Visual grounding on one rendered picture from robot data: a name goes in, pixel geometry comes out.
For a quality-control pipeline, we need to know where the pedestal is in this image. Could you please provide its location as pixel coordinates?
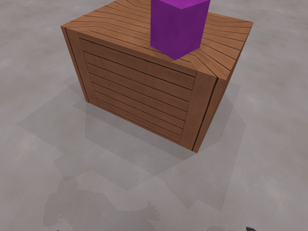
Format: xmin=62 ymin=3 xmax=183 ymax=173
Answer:
xmin=61 ymin=0 xmax=254 ymax=153

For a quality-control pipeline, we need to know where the carton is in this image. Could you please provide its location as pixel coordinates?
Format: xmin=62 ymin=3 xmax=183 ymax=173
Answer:
xmin=150 ymin=0 xmax=210 ymax=60

